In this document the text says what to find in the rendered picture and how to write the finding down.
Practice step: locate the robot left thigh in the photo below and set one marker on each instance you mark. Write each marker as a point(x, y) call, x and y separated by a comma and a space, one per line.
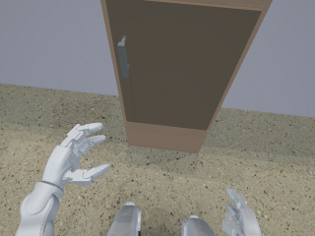
point(127, 222)

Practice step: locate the robot right thigh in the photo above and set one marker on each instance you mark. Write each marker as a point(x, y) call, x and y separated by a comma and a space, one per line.
point(196, 227)

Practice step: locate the right robot hand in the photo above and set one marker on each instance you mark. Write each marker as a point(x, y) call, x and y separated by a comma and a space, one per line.
point(244, 221)

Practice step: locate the left robot hand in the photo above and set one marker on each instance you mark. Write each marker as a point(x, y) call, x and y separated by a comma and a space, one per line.
point(67, 155)

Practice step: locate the cupboard door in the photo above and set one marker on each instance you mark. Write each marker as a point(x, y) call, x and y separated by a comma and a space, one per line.
point(181, 57)

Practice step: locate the handle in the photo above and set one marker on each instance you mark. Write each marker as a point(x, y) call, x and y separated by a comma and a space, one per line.
point(121, 46)

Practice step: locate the robot thigh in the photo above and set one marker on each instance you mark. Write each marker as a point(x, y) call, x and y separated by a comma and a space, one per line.
point(196, 227)
point(127, 222)

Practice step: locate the left robot forearm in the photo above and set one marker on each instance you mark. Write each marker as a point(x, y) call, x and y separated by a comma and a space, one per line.
point(38, 210)

